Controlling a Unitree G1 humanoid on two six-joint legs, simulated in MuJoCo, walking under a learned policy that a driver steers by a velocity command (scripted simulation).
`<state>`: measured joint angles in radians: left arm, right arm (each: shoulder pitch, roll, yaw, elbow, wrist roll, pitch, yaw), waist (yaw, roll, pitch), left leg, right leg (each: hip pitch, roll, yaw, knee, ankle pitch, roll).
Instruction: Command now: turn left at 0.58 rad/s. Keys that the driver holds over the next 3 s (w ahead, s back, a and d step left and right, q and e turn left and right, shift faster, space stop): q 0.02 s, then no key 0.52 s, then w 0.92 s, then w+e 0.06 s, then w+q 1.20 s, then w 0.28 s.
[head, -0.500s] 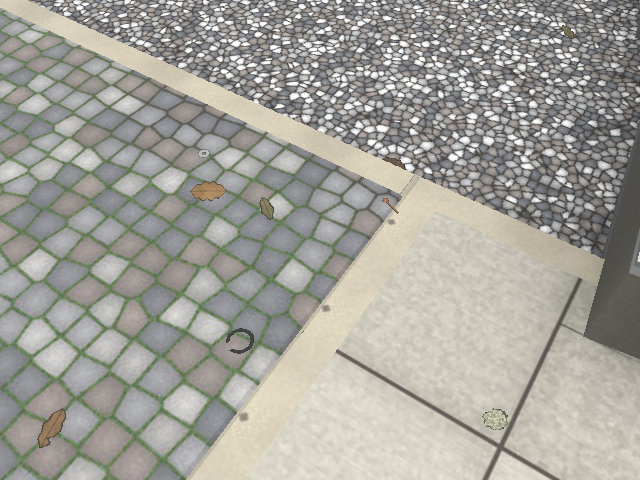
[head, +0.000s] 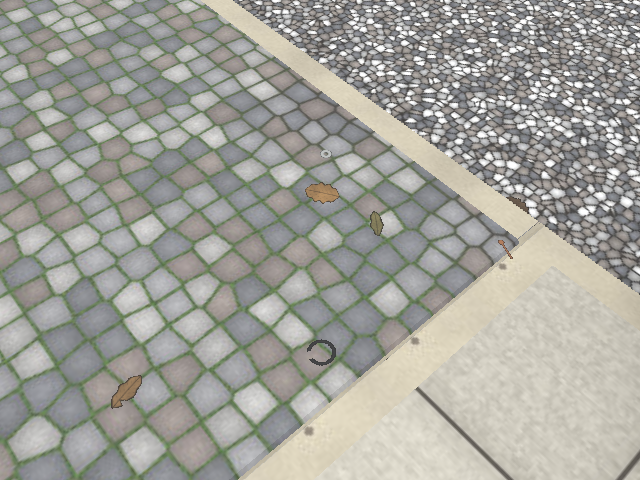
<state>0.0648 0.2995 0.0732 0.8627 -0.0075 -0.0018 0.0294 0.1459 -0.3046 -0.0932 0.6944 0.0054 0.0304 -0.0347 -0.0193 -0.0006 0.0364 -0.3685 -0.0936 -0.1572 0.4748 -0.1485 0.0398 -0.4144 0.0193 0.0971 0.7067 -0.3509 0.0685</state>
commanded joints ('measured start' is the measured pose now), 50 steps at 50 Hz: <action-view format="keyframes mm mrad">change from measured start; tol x32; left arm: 1 50 98 25 -49 -4 -28 -12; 50 285 104 -17 40 10 -106 -48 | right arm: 1 -34 -161 -37 -77 6 0 -6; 50 15 -60 9 22 7 -117 39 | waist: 1 30 176 -152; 5 2 -312 -103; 33 -37 222 114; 43 147 -325 -84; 50 67 -100 43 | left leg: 1 151 230 -313 -99 102 153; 5 -216 -59 -2 426 -505 -28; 9 -220 -3 -42 707 -314 -96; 17 71 74 147 119 -231 -124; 21 429 250 -38 -88 402 -7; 33 164 380 -355 -323 -626 192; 41 -26 219 -26 -118 -267 96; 44 -424 73 52 639 -444 -13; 50 -397 206 110 538 -9 -4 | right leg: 1 79 19 -21 -157 41 -22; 5 254 -423 449 -443 421 -329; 18 276 -226 84 -326 513 -258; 34 -187 -75 -72 167 -198 -112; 41 420 3 -180 -199 156 -99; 44 536 -444 660 -567 -378 -372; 50 421 -245 171 -584 111 -242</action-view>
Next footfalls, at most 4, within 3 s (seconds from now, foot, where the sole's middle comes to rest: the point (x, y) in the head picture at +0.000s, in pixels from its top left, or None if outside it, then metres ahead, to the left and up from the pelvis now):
0.06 right None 0.06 -0.14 -0.78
0.40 left None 0.01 0.12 -0.77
0.84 right None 0.12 -0.12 -0.77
1.34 left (254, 474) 0.46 0.14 -0.77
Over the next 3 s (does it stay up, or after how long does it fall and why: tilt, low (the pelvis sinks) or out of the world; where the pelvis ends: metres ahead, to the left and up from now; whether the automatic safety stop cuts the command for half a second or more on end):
stays up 1.15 0.30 0.00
